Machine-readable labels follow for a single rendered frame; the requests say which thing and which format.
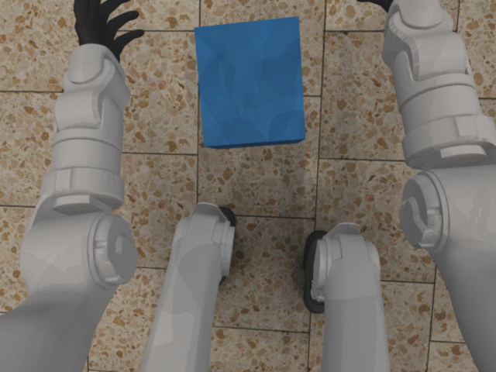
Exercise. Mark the robot left foot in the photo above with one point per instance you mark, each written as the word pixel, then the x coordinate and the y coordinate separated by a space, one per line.
pixel 228 213

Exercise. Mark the right robot upper arm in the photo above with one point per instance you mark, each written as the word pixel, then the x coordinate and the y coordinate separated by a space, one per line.
pixel 451 213

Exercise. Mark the left robot thigh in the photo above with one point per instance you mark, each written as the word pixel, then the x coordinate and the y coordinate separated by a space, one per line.
pixel 181 333

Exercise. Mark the right robot forearm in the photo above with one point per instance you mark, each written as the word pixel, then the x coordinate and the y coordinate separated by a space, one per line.
pixel 435 89

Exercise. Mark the carton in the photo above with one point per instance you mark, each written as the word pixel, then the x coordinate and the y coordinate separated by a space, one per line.
pixel 250 83

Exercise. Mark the left robot hand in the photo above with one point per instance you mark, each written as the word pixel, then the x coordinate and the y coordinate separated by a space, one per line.
pixel 92 27

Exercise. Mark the left robot upper arm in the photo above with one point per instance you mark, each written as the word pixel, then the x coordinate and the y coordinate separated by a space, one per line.
pixel 72 266

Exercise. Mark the left robot forearm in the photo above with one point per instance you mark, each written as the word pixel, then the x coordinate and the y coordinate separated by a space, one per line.
pixel 84 174

